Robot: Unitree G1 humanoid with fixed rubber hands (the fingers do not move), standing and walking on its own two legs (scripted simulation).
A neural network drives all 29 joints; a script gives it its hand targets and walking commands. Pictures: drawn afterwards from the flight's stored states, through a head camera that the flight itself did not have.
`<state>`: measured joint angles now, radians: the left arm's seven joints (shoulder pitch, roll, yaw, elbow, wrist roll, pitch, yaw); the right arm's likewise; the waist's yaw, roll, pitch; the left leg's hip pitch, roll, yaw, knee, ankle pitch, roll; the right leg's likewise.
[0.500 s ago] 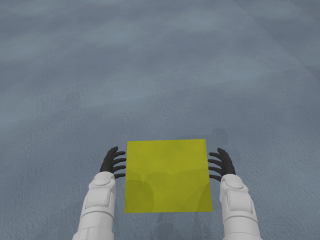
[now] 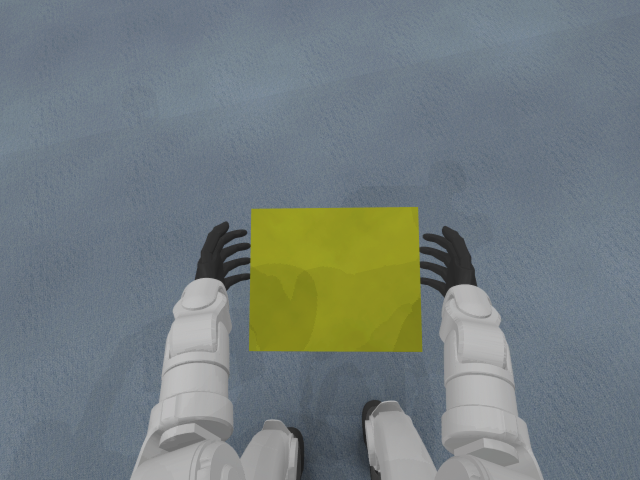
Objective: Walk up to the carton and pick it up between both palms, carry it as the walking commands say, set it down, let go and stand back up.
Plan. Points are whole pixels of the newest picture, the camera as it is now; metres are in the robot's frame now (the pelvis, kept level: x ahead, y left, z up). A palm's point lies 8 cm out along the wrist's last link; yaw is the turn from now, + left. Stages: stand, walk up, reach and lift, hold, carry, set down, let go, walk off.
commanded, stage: set down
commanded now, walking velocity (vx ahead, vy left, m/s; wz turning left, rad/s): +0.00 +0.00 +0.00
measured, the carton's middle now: (334, 279) +0.41 -0.03 -0.15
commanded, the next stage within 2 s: none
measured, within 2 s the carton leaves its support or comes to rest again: neither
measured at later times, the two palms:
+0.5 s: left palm (235, 286) +0.41 +0.13 -0.15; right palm (437, 295) +0.37 -0.18 -0.17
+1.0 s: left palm (249, 285) +0.43 +0.13 -0.24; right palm (425, 291) +0.40 -0.18 -0.25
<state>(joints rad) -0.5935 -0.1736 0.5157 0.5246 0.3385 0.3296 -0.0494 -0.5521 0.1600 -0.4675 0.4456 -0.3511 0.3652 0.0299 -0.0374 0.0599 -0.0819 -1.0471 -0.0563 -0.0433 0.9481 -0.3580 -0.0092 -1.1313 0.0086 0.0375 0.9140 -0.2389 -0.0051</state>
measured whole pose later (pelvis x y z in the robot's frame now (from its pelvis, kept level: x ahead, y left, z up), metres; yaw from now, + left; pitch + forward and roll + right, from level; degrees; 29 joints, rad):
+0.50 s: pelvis -0.01 +0.01 -0.08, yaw +0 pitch +42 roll +1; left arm -0.66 -0.13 0.44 0.54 0.23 0.27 0.03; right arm -0.59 0.10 -0.41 0.46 -0.22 0.30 -0.05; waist -0.03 0.06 -0.25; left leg -1.56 -0.07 -0.04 1.29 -0.46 -0.01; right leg -1.63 0.01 0.03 1.23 -0.32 0.00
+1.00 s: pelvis -0.03 +0.01 -0.16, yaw +2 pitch +46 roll +2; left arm -0.87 -0.07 0.45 0.66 0.20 0.28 0.09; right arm -0.82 0.00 -0.41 0.61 -0.20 0.33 -0.05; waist -0.04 0.08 -0.24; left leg -1.86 -0.09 -0.02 1.58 -0.53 -0.02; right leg -1.94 0.01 0.04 1.52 -0.38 0.01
